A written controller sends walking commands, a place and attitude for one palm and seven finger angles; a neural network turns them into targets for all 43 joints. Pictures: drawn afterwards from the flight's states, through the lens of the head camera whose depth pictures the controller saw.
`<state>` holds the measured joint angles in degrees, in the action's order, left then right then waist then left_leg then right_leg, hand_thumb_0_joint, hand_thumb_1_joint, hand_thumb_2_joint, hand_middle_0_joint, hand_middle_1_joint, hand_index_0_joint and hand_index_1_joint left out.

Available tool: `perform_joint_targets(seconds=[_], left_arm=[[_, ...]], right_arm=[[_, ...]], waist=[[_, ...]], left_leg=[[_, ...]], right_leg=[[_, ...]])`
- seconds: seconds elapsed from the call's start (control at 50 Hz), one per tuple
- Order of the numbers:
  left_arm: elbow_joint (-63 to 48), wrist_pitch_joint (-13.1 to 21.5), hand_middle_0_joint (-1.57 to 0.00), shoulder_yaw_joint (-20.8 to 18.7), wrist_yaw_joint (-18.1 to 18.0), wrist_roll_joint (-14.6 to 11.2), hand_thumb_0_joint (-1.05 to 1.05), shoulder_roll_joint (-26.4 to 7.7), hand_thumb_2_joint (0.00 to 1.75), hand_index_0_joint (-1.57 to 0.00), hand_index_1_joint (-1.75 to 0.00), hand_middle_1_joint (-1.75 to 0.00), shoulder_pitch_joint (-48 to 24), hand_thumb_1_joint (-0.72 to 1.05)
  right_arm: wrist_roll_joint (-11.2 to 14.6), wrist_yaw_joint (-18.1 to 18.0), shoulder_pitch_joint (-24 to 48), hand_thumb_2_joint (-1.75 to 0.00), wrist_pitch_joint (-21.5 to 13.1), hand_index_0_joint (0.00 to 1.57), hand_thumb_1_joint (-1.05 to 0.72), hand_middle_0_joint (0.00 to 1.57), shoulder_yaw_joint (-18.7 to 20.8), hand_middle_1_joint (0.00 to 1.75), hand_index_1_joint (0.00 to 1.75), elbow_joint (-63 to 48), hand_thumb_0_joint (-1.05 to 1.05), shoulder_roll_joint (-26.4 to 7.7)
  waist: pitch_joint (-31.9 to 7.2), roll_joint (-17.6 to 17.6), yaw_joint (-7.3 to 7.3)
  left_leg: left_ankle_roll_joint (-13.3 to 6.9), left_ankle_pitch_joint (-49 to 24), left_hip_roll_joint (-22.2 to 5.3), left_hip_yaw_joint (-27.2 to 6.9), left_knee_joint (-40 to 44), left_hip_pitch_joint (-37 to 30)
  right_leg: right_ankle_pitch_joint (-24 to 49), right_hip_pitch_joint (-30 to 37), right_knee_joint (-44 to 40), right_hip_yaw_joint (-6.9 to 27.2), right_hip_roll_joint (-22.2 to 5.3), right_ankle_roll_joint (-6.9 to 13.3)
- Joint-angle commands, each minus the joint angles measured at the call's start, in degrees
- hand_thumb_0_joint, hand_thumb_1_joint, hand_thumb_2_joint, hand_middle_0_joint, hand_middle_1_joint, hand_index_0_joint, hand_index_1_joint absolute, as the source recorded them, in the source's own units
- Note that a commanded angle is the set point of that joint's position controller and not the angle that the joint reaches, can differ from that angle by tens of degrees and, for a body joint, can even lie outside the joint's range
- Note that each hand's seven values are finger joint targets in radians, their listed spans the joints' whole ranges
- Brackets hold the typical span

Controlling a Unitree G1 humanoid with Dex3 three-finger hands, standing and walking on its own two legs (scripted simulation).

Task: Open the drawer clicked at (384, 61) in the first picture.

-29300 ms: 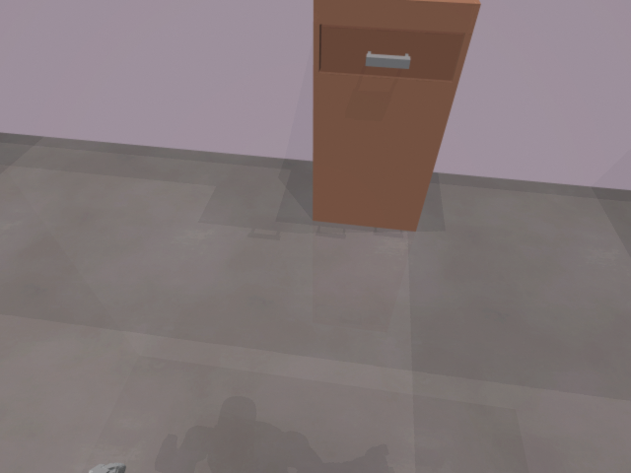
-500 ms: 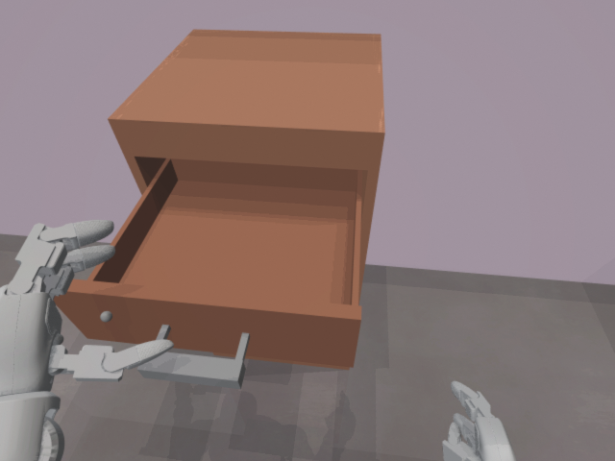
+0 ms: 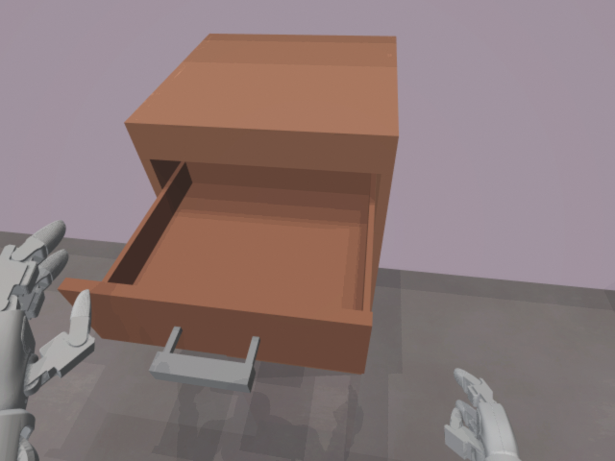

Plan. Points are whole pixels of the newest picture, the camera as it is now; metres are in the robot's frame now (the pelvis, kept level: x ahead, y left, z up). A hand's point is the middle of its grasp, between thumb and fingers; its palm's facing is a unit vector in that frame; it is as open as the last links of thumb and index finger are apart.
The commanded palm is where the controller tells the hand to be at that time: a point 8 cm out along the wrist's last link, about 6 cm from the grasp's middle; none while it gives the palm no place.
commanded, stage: draw the hand back to the body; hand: left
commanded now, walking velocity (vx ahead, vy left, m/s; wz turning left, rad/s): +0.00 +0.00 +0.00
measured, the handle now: (209, 355) +0.25 +0.18 +0.00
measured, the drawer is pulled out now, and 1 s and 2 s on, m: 0.30 0.30 0.30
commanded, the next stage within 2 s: step back with the hand held close in 0.14 s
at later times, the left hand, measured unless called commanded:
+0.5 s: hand (82, 346) +0.17 +0.23 +0.17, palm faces +0.33 -0.81 -0.49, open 7.4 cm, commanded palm +0.10 +0.28 +0.19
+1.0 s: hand (19, 416) +0.11 +0.25 +0.17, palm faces +0.38 -0.81 -0.44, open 7.4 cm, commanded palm +0.04 +0.29 +0.19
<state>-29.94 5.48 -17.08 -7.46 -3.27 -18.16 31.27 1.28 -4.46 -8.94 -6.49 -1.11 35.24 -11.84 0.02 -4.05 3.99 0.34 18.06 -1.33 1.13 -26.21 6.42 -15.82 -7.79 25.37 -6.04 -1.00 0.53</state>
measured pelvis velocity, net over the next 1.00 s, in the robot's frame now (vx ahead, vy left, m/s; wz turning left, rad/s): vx -0.09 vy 0.01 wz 0.00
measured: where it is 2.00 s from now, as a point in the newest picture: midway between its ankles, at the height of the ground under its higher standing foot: outside the picture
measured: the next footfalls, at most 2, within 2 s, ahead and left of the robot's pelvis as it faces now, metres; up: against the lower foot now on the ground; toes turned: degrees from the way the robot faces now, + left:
left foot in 1.54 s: -0.13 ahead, +0.12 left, +0.00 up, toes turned +4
right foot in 1.76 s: -0.17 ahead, -0.14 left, +0.00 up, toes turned -2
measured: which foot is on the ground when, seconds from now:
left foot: down 0.00-1.00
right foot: down 0.00-1.00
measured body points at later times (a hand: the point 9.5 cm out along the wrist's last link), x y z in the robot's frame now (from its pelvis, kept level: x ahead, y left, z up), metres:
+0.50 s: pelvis -0.03 +0.00 +0.00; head +0.00 -0.01 +0.45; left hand +0.15 +0.27 +0.19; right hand +0.15 -0.24 -0.09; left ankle -0.04 +0.12 -0.74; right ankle -0.02 -0.11 -0.74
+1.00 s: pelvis -0.09 +0.01 -0.01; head -0.06 +0.02 +0.44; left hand +0.08 +0.29 +0.19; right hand +0.09 -0.22 -0.09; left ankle -0.04 +0.12 -0.74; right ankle -0.02 -0.11 -0.74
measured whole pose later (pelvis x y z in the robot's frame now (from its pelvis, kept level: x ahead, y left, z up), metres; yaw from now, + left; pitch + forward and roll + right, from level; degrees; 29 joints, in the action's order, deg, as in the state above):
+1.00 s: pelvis -0.09 +0.01 -0.01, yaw +0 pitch +2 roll -1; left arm -37.6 13.4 -22.5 -9.8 -2.4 -22.3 35.1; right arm 1.2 -4.4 -10.6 -4.8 -0.7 32.2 -11.9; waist 1.2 0.3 0.2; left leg -1.1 14.4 -0.9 1.3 -35.7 23.5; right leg -10.4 -23.4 31.8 -5.8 -1.9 0.4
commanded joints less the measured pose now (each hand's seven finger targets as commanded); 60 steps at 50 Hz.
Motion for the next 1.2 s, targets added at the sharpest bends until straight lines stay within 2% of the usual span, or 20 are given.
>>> perform_joint_targets(seconds=[0.0, 0.22, 0.24, 0.26, 0.34, 0.38, 0.44, 0.48, 0.54, 0.68, 0.76, 0.9, 0.96, 1.0, 1.02, 1.06, 1.1, 1.12, 1.14, 1.18], left_arm=[[-13.0, 3.8, -0.20, -6.3, -1.2, -0.1, 0.00, -9.7, 0.90, -0.20, -0.30, -0.30, -3.8, 0.90], [-11.2, 4.1, -0.20, -6.6, -1.3, -0.4, 0.00, -9.6, 0.90, -0.20, -0.30, -0.30, -3.1, 0.90], [-16.8, 6.9, -0.20, -15.1, -1.2, -0.9, 0.00, -17.6, 0.90, -0.20, -0.30, -0.30, -11.2, 0.90], [-10.2, 7.1, -0.20, -12.5, -0.7, -0.4, 0.00, -13.9, 0.90, -0.20, -0.30, -0.30, -6.1, 0.90], [-11.0, 8.2, -0.20, -9.3, -0.1, -0.1, 0.00, -10.6, 0.90, -0.20, -0.30, -0.30, 0.7, 0.90], [-11.8, 8.5, -0.20, -10.5, -0.5, -0.1, 0.00, -11.5, 0.90, -0.20, -0.30, -0.30, 3.4, 0.90], [-14.5, 8.8, -0.20, -11.6, -1.0, -0.2, 0.00, -12.6, 0.90, -0.20, -0.30, -0.30, 5.1, 0.90], [-16.5, 9.2, -0.20, -13.2, -1.5, -0.2, 0.00, -14.3, 0.90, -0.20, -0.30, -0.30, 5.6, 0.90], [-17.0, 9.6, -0.20, -13.8, -1.9, -0.4, 0.00, -14.2, 0.90, -0.20, -0.30, -0.30, 7.3, 0.90], [-17.8, 10.3, -0.20, -13.8, -2.7, -0.4, 0.00, -14.0, 0.90, -0.20, -0.30, -0.30, 6.8, 0.90], [-17.3, 10.5, -0.20, -13.5, -3.0, -0.2, 0.00, -13.4, 0.90, -0.20, -0.30, -0.30, 5.5, 0.90], [-18.8, 11.1, -0.20, -12.5, -3.7, 0.3, 0.00, -13.8, 0.90, -0.20, -0.30, -0.30, 2.4, 0.90], [-18.7, 11.5, -0.20, -12.5, -4.1, 0.7, 0.00, -13.6, 0.90, -0.20, -0.30, -0.30, 2.7, 0.90], [-20.0, 11.8, -0.20, -12.5, -4.3, 1.0, 0.00, -13.4, 0.90, -0.20, -0.30, -0.30, 2.2, 0.90], [-20.1, 12.0, -0.20, -13.2, -4.4, 1.2, 0.00, -13.6, 0.90, -0.20, -0.30, -0.30, 2.3, 0.90], [-20.9, 12.5, -0.20, -13.5, -3.9, 1.2, 0.00, -13.7, 0.90, -0.20, -0.30, -0.30, 3.0, 0.90], [-20.3, 12.7, -0.20, -13.8, -3.4, 0.9, 0.00, -13.9, 0.90, -0.20, -0.30, -0.30, 4.0, 0.90], [-20.2, 12.9, -0.20, -14.0, -3.1, 0.8, 0.00, -13.9, 0.90, -0.20, -0.30, -0.30, 3.7, 0.90], [-20.6, 13.2, -0.20, -13.9, -2.9, 0.5, 0.00, -13.7, 0.90, -0.20, -0.30, -0.30, 4.1, 0.90], [-20.8, 13.0, -0.20, -13.6, -2.4, 0.2, 0.00, -13.5, 0.90, -0.20, -0.30, -0.30, 4.0, 0.90]], right_arm=[[-0.3, -0.3, 6.8, -0.90, -3.6, 0.20, -0.90, 0.20, 2.0, 0.30, 0.30, -9.1, 0.00, -5.3], [0.0, -0.2, 7.0, -0.90, -3.5, 0.20, -0.90, 0.20, 2.1, 0.30, 0.30, -9.0, 0.00, -5.3], [0.3, 0.1, 2.8, -0.90, -2.2, 0.20, -0.90, 0.20, 2.2, 0.30, 0.30, -10.5, 0.00, -6.9], [0.4, -0.1, 3.4, -0.90, -1.3, 0.20, -0.90, 0.20, 2.2, 0.30, 0.30, -9.0, 0.00, -5.5], [0.4, 0.0, 4.2, -0.90, 0.3, 0.20, -0.90, 0.20, 2.7, 0.30, 0.30, -10.7, 0.00, -6.8], [0.4, -0.1, 4.9, -0.90, 0.9, 0.20, -0.90, 0.20, 3.2, 0.30, 0.30, -11.3, 0.00, -7.1], [0.6, -0.2, 5.0, -0.90, 1.7, 0.20, -0.90, 0.20, 3.7, 0.30, 0.30, -12.5, 0.00, -7.1], [0.5, -0.4, 5.2, -0.90, 1.7, 0.20, -0.90, 0.20, 4.0, 0.30, 0.30, -12.8, 0.00, -7.3], [0.4, -0.6, 4.6, -0.90, 1.4, 0.20, -0.90, 0.20, 4.0, 0.30, 0.30, -13.1, 0.00, -7.0], [0.2, -0.7, 3.7, -0.90, -0.2, 0.20, -0.90, 0.20, 4.3, 0.30, 0.30, -12.4, 0.00, -7.4], [0.1, -0.4, 3.2, -0.90, -0.7, 0.20, -0.90, 0.20, 4.0, 0.30, 0.30, -12.2, 0.00, -7.1], [-0.3, -0.4, 2.4, -0.90, -1.5, 0.20, -0.90, 0.20, 3.7, 0.30, 0.30, -11.6, 0.00, -7.1], [-0.5, -0.4, 2.9, -0.90, -1.9, 0.20, -0.90, 0.20, 3.5, 0.30, 0.30, -11.8, 0.00, -7.2], [-0.6, -0.5, 3.1, -0.90, -2.3, 0.20, -0.90, 0.20, 3.2, 0.30, 0.30, -12.3, 0.00, -7.5], [-0.5, -0.5, 3.4, -0.90, -2.6, 0.20, -0.90, 0.20, 3.2, 0.30, 0.30, -12.4, 0.00, -7.5], [-0.7, -0.3, 3.0, -0.90, -3.3, 0.20, -0.90, 0.20, 3.3, 0.30, 0.30, -12.5, 0.00, -7.2], [-1.1, 0.0, 3.0, -0.90, -4.0, 0.20, -0.90, 0.20, 3.6, 0.30, 0.30, -11.7, 0.00, -6.8], [-1.3, 0.2, 3.0, -0.90, -4.2, 0.20, -0.90, 0.20, 3.6, 0.30, 0.30, -11.2, 0.00, -6.8], [-1.5, 0.5, 2.2, -0.90, -4.3, 0.20, -0.90, 0.20, 3.6, 0.30, 0.30, -10.6, 0.00, -6.7], [-1.8, 0.8, 2.0, -0.90, -4.5, 0.20, -0.90, 0.20, 4.0, 0.30, 0.30, -9.5, 0.00, -7.1]], waist=[[-5.0, 0.2, -0.75], [-3.1, 0.8, -0.69], [1.7, 3.6, -3.64], [0.9, 7.7, -4.06], [-4.6, 4.0, -4.29], [-6.7, 1.7, -4.18], [-8.0, 3.5, -4.09], [-8.9, 1.5, -4.04], [-9.0, 1.4, -3.82], [-7.8, 0.6, -4.07], [-6.3, 2.5, -4.23], [-4.1, 5.2, -4.83], [-3.1, 1.6, -4.69], [-3.3, -3.5, -4.58], [-3.9, -5.7, -4.12], [-6.5, -5.7, -3.57], [-8.0, -5.8, -3.43], [-6.8, -6.4, -3.31], [-7.4, -6.4, -3.35], [-10.4, -4.8, -3.42]], left_leg=[[-0.6, -20.7, -1.6, -0.7, 2.5, 0.0], [-0.7, -16.2, -1.5, -0.8, 3.1, 1.2], [-2.1, -11.9, -2.4, -1.6, 0.6, 5.5], [-2.2, -9.9, -2.0, -2.0, -1.1, 4.2], [-2.4, -15.0, -2.5, -2.1, -2.1, 4.3], [-2.5, -19.0, -3.6, -2.9, -0.8, 4.6], [-2.5, -21.2, -4.8, -4.2, -0.5, 7.2], [-2.4, -21.3, -4.9, -4.8, -0.5, 8.3], [-2.5, -21.0, -5.8, -5.9, 0.5, 11.1], [-2.8, -11.2, -5.9, -6.4, 0.3, 15.2], [-3.1, -4.1, -5.7, -6.4, 0.2, 19.1], [-2.8, 7.7, -3.5, -5.7, -2.8, 16.8], [-3.3, 9.8, -5.3, -7.4, 0.7, 19.6], [-4.3, 10.6, -8.5, -10.7, 7.3, 26.0], [-5.0, 8.6, -10.5, -12.1, 9.3, 28.9], [-5.0, -3.5, -11.5, -12.2, 7.0, 27.1], [-5.2, -11.0, -12.5, -11.8, 5.7, 23.8], [-5.7, -12.6, -13.5, -12.0, 5.9, 23.8], [-6.1, -21.6, -13.7, -12.2, 3.3, 19.7], [-5.5, -27.7, -14.0, -10.4, 0.8, 15.5]], right_leg=[[17.4, 2.3, -2.2, 1.6, -1.7, 0.3], [13.3, 1.0, -3.0, 1.8, -1.6, 0.3], [16.1, -4.4, -6.4, 7.3, -5.1, 0.3], [16.4, -5.6, -7.0, 7.6, -6.9, 0.8], [18.3, -4.2, -3.6, 6.4, -8.1, 1.1], [19.2, -3.1, -1.4, 5.4, -7.3, 0.6], [19.1, -1.9, 1.0, 5.0, -6.3, 0.2], [19.0, -1.7, 2.0, 5.1, -6.5, 0.6], [17.7, -1.1, 4.1, 4.7, -5.5, 0.2], [11.0, -4.1, 4.2, 6.9, -5.9, 0.7], [5.7, -5.0, 3.2, 8.4, -6.4, 0.5], [-8.4, -13.1, -3.9, 11.9, -8.8, 1.9], [-10.1, -11.8, -1.7, 10.3, -6.9, 0.9], [-7.3, -5.5, 5.5, 6.9, -3.6, -0.3], [-2.8, -1.9, 10.3, 5.5, -2.0, -0.8], [4.2, -0.4, 13.8, 4.9, -1.3, -0.9], [1.2, -2.4, 15.6, 5.3, -1.4, -0.7], [-2.5, -3.8, 16.5, 5.3, -1.1, -0.8], [-0.9, -5.7, 14.4, 5.5, -1.0, -0.6], [0.2, -5.4, 13.3, 5.9, -1.3, -0.3]])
